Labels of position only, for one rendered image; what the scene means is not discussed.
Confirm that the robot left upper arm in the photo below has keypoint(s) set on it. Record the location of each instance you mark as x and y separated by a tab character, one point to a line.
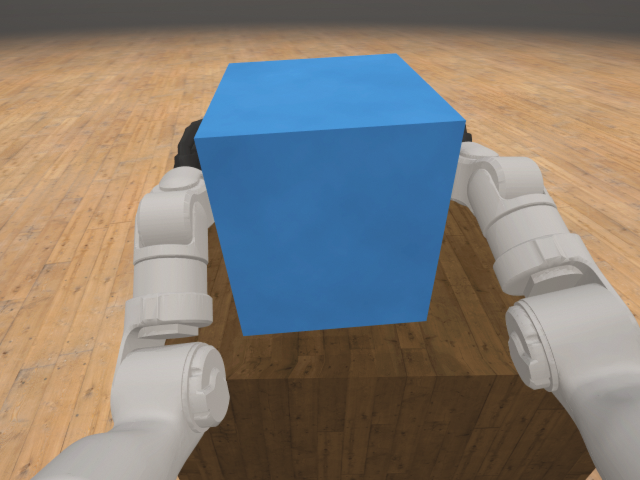
164	399

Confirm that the robot left forearm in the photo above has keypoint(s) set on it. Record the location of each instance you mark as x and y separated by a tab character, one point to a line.
170	264

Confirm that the robot right forearm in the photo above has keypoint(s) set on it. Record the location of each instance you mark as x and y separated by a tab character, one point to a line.
533	249

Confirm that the robot right hand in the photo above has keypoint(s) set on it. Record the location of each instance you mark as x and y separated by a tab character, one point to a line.
467	137

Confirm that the carton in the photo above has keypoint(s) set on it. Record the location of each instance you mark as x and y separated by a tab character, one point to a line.
329	181

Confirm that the robot right upper arm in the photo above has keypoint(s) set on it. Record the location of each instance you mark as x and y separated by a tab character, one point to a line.
580	344

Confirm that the pedestal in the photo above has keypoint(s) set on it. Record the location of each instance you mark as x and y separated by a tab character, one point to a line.
433	400

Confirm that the robot left hand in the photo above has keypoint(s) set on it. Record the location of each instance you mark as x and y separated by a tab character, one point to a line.
187	152

